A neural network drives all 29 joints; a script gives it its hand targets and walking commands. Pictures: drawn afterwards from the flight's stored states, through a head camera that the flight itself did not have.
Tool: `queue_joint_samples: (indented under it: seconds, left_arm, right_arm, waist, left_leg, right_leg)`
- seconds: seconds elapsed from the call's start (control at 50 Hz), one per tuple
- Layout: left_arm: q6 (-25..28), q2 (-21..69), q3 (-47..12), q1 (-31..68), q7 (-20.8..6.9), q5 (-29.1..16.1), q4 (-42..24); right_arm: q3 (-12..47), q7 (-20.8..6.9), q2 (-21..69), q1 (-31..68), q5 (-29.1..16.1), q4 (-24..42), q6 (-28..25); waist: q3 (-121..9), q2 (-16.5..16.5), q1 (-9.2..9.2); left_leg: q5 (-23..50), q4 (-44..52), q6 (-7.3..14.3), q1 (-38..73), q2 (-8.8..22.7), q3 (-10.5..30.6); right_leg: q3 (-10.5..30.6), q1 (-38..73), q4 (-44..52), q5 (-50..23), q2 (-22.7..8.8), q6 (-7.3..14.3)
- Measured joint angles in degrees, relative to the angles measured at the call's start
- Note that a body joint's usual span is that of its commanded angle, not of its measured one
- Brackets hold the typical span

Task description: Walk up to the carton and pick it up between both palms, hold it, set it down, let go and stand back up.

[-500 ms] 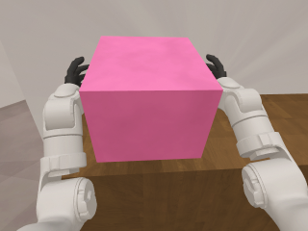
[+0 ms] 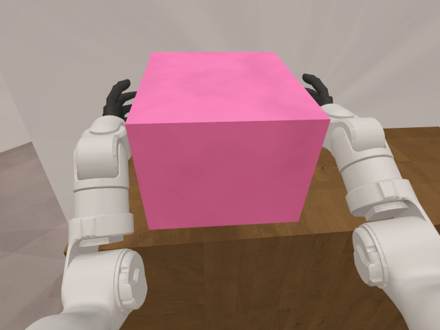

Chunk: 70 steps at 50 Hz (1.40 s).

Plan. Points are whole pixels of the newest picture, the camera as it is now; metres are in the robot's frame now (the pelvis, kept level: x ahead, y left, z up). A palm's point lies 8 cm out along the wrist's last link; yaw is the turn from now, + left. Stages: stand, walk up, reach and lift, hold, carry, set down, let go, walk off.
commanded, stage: hold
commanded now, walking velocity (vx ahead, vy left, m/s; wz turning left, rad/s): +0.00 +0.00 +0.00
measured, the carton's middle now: (219, 129) +0.40 +0.00 +0.25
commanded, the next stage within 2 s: set down in 1.38 s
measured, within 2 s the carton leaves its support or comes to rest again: neither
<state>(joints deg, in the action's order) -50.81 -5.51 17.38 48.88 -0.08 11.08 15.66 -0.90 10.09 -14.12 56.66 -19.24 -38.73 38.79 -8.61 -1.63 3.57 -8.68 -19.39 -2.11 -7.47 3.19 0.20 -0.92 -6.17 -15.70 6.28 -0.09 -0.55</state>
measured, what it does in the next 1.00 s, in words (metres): stands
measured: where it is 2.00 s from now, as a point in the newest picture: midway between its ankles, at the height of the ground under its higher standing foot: outside the picture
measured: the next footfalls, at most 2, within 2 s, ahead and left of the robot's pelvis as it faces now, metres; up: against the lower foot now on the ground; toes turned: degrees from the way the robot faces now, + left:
none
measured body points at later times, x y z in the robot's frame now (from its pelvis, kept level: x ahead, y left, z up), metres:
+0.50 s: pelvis +0.01 +0.00 +0.00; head -0.07 +0.02 +0.44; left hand +0.38 +0.19 +0.27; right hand +0.39 -0.15 +0.28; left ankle +0.02 +0.14 -0.75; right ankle +0.03 -0.13 -0.75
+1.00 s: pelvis +0.01 -0.01 +0.00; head -0.08 +0.02 +0.44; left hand +0.38 +0.18 +0.28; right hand +0.39 -0.16 +0.29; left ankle +0.02 +0.14 -0.75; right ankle +0.03 -0.13 -0.75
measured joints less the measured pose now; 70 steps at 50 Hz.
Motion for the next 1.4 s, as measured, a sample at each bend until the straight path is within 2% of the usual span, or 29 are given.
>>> queue_joint_samples:
  seconds: [0.1, 0.16, 0.22, 0.32, 0.4, 0.48, 0.58, 0.7, 0.78, 0.96, 1.04, 1.26, 1.4]
  left_arm:
    - [1.48, -1.40, 0.28, 1.71, 0.09, -1.12, 2.27]
    - [2.04, -1.63, 1.90, 3.44, -1.32, -0.19, 5.61]
    - [2.33, -2.67, 1.58, 2.82, -2.20, -0.70, 6.20]
    - [2.93, -3.35, 0.74, -0.40, -2.69, -1.99, 2.52]
    - [2.53, -2.78, 1.51, -1.49, -3.16, -1.57, 1.59]
    - [2.24, -2.83, 0.91, -1.43, -3.19, -1.39, 1.23]
    - [1.07, -2.32, -0.70, -1.76, -1.93, -1.01, -2.47]
    - [0.27, -0.38, -0.82, -2.18, -0.53, -0.64, -2.98]
    - [-0.40, 0.78, -1.01, -4.61, 0.25, -0.34, -6.37]
    - [-0.22, 0.13, 0.64, -1.94, -0.08, -0.21, -2.59]
    - [0.21, -0.96, 1.29, -0.02, -1.41, 0.12, 0.23]
    - [1.99, -2.71, 1.47, 0.16, -3.01, -1.06, 2.14]
    - [2.10, -2.19, -0.19, -2.00, -2.00, -1.65, -2.03]
  right_arm:
    - [-0.37, 0.15, 0.69, 1.49, 0.83, -1.69, -1.45]
    - [-0.75, 0.20, 1.25, 2.11, 1.75, -3.50, -1.42]
    - [0.39, 0.92, 1.71, 1.32, 1.59, -2.79, -1.12]
    - [1.87, 2.98, 2.08, -1.38, -0.38, 1.81, -1.06]
    - [1.11, 3.49, 2.80, -2.14, -0.40, 2.50, -0.47]
    - [-0.16, 3.29, 3.12, -2.38, 0.13, 3.02, -0.04]
    - [-0.33, 2.87, 2.05, -2.99, -1.73, 4.64, -0.92]
    - [0.24, 1.94, 0.47, -3.59, -2.19, 4.86, 0.03]
    - [2.00, 1.75, -0.55, -3.97, -3.48, 5.67, 0.09]
    - [0.80, 0.73, 0.67, -1.11, -0.83, 1.21, -0.22]
    - [0.21, 0.85, 1.34, 0.01, 0.13, -0.36, -0.32]
    - [0.58, 2.44, 2.54, -1.62, 0.75, 2.07, -0.30]
    - [0.37, 3.22, 2.03, -3.93, -1.26, 5.99, -0.77]
  waist:
    - [-1.29, 0.65, -0.68]
    - [-1.24, 0.52, -0.85]
    - [-1.35, 0.43, -0.48]
    - [-0.97, 0.27, 0.39]
    - [-0.64, 0.10, 0.80]
    - [-0.32, -0.22, 1.04]
    - [0.69, -0.24, 1.28]
    - [-0.04, -0.44, 1.01]
    - [-0.36, -0.30, 0.94]
    - [-1.21, -0.36, 0.03]
    - [-0.79, -0.06, -0.16]
    - [-0.05, 0.49, 0.67]
    - [-0.64, -0.52, 1.10]
  left_leg:
    - [0.38, 0.15, -0.54, -1.35, 0.65, 0.66]
    - [0.52, 0.60, -0.32, -0.87, 0.68, 1.19]
    - [0.54, 0.76, -0.53, -0.69, 0.76, 1.82]
    - [0.04, 0.18, -0.99, -0.29, 0.78, 2.54]
    - [-0.54, -0.37, -0.59, 0.25, 0.38, 2.38]
    - [-0.69, -0.53, -0.19, 0.19, -0.19, 1.98]
    - [-1.06, -1.04, 0.12, 0.32, -0.50, 1.34]
    - [-1.32, -0.82, 0.42, 0.61, -0.55, 0.32]
    - [-1.64, -1.12, 0.19, 1.01, -0.02, 0.00]
    - [-0.81, -0.13, -0.41, 0.79, 0.61, 0.40]
    - [-0.36, 0.25, -0.63, 0.70, 0.64, 1.12]
    - [0.15, 0.33, -0.27, -0.06, 0.03, 1.93]
    - [-0.59, -0.66, -0.09, -0.45, -0.08, 1.31]
  right_leg:
    - [-0.62, -1.12, 0.23, -0.24, 0.67, 0.52]
    - [-1.14, -0.63, 0.25, 0.02, 0.76, 0.77]
    - [-1.75, -0.16, 0.52, 0.20, 0.86, 0.89]
    - [-2.42, 1.11, 1.20, 0.26, 0.90, 0.75]
    - [-2.27, 1.80, 1.03, 0.59, 0.51, 0.41]
    - [-1.87, 1.61, 0.79, 0.71, -0.09, 0.01]
    - [-1.22, 2.04, 1.38, 0.26, -0.41, -0.44]
    - [-0.21, 1.82, 1.42, 0.22, -0.49, -0.63]
    - [0.14, 2.24, 1.55, 0.19, 0.02, -0.44]
    - [-0.22, 1.18, 0.51, 0.58, 0.67, 0.33]
    - [-0.92, 1.30, 0.74, 0.44, 0.74, 0.53]
    - [-1.69, 1.08, 1.19, 0.09, 0.18, 0.11]
    - [-1.04, 1.09, 1.59, -0.17, 0.05, -0.19]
